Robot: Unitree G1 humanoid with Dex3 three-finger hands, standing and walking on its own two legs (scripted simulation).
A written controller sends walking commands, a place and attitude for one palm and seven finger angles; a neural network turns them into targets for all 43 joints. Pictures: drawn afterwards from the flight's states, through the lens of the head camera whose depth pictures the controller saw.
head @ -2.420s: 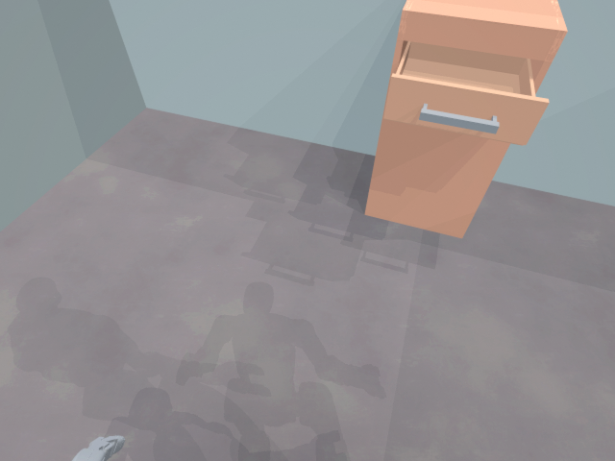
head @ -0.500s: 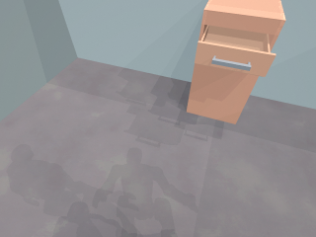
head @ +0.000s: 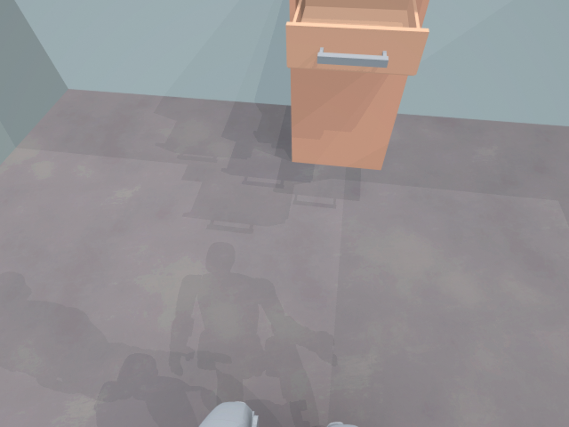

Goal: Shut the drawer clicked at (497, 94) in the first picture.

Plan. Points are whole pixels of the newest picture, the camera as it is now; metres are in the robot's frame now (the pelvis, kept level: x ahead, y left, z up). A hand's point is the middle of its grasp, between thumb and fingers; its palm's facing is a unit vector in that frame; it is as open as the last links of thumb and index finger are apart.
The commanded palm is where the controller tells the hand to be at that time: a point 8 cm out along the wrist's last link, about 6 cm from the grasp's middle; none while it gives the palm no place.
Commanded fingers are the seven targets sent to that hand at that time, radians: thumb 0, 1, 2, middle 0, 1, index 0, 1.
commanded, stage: walk to a spot facing it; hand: left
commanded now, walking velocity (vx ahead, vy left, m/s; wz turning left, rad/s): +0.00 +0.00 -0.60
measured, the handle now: (352, 56) +1.04 -0.10 -0.06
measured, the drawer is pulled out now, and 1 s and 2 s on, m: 0.23 0.23 0.23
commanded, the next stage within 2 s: turn to face it in 1.34 s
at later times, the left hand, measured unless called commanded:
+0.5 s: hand (177, 406) +0.16 +0.20 -0.15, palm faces -0.31 -0.92 -0.22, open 7.4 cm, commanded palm none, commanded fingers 0.00 0.90 0.90 -0.20 -0.30 -0.20 -0.30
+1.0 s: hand (259, 339) +0.28 +0.08 -0.19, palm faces -0.47 -0.87 -0.15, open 7.3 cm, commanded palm none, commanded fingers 0.00 0.90 0.90 -0.20 -0.30 -0.20 -0.30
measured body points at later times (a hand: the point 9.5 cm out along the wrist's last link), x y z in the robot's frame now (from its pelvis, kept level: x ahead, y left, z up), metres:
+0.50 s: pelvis +0.01 +0.01 +0.01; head +0.03 +0.02 +0.46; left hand +0.17 +0.24 -0.13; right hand -0.07 -0.24 -0.13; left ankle -0.03 +0.16 -0.73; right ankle +0.02 -0.15 -0.68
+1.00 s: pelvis +0.16 -0.07 -0.01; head +0.17 -0.03 +0.44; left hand +0.31 +0.13 -0.18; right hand +0.09 -0.31 -0.14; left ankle +0.26 -0.02 -0.74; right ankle +0.04 -0.16 -0.72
